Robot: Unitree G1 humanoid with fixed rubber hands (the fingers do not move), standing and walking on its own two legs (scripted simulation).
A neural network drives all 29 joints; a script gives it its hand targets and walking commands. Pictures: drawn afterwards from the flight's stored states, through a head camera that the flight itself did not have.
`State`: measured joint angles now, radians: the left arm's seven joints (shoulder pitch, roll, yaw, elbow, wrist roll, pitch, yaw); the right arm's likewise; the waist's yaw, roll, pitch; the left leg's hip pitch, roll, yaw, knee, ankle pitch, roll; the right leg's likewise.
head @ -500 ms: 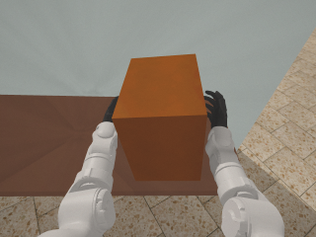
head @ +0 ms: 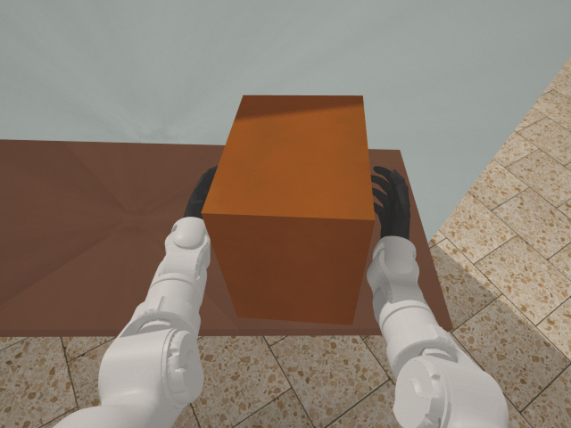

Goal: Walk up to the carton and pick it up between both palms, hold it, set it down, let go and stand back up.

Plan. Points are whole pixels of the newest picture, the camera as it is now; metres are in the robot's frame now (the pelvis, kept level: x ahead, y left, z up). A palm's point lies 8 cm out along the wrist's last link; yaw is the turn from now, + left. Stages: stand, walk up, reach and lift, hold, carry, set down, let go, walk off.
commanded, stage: set down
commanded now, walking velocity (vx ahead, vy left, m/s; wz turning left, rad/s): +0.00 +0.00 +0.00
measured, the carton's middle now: (297, 210) +0.45 -0.01 +0.00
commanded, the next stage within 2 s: none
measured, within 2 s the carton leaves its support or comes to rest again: neither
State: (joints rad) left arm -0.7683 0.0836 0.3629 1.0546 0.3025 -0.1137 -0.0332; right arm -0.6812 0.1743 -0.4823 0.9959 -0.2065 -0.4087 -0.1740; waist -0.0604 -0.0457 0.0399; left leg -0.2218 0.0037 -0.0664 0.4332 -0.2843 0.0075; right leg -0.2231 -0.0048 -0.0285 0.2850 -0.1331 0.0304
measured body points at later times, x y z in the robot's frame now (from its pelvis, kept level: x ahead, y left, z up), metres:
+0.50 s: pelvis +0.00 +0.00 +0.00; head +0.10 +0.03 +0.44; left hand +0.44 +0.14 +0.00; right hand +0.38 -0.15 +0.00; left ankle -0.04 +0.11 -0.75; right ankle +0.00 -0.14 -0.75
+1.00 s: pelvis +0.00 +0.00 +0.00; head +0.11 +0.03 +0.43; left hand +0.45 +0.14 +0.00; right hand +0.39 -0.15 +0.00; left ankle -0.04 +0.11 -0.75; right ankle +0.00 -0.14 -0.75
